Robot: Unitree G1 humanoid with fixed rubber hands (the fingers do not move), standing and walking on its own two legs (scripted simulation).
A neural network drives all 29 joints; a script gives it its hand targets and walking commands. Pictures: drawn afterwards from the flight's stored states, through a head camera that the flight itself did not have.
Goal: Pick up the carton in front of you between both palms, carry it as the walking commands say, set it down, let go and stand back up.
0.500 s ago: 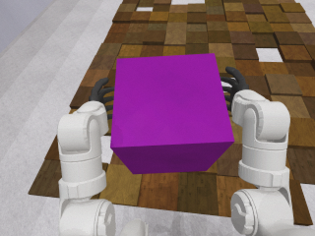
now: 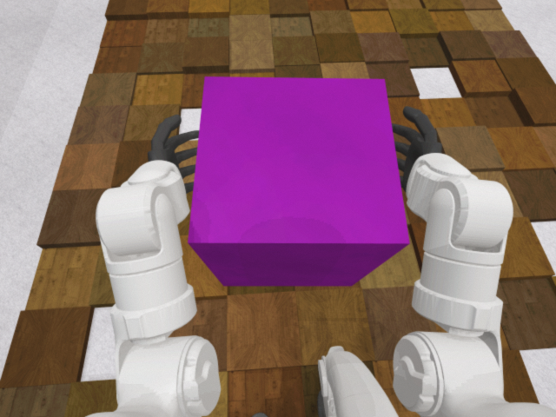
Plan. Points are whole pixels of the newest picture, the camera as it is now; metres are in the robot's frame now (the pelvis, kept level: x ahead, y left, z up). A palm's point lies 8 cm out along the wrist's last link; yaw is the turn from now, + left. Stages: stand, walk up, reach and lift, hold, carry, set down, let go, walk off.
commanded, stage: carry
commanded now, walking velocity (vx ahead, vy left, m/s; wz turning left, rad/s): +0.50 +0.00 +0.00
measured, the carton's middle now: (290, 199) +0.40 -0.03 +0.04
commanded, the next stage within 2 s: none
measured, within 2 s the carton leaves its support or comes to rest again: neither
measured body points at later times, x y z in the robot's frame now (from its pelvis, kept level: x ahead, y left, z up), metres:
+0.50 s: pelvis +0.35 -0.01 +0.03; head +0.40 +0.00 +0.48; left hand +0.73 +0.20 +0.20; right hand +0.77 -0.10 +0.21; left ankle +0.47 +0.11 -0.68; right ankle +0.26 -0.12 -0.70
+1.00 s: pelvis +0.67 +0.02 +0.01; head +0.69 +0.02 +0.45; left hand +1.07 +0.15 +0.19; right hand +1.05 -0.16 +0.19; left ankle +0.51 +0.10 -0.70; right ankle +0.80 -0.05 -0.72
